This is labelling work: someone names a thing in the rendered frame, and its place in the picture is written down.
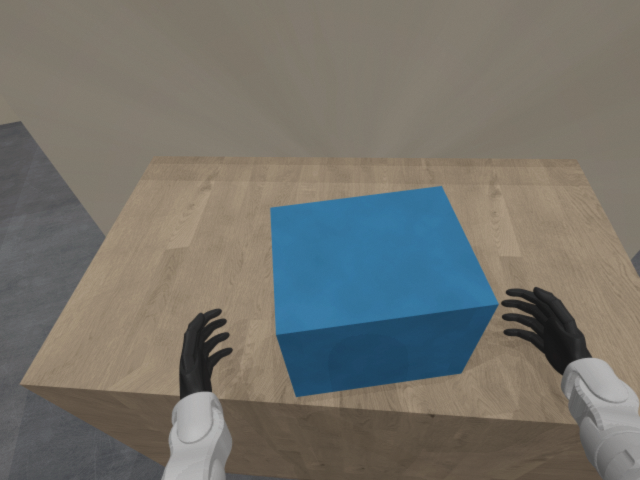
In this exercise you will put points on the carton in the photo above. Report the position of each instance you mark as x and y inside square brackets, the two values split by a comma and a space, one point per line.
[374, 290]

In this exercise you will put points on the left robot forearm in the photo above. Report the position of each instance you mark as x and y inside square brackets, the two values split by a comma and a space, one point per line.
[199, 441]

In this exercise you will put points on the left robot hand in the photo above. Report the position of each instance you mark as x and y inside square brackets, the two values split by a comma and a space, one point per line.
[195, 366]

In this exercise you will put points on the pedestal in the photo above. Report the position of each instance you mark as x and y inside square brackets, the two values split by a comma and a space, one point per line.
[195, 235]

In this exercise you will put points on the right robot hand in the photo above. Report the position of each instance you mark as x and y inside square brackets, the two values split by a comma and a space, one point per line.
[558, 336]

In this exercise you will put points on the right robot forearm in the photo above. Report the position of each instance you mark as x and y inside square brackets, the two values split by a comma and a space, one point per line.
[606, 411]

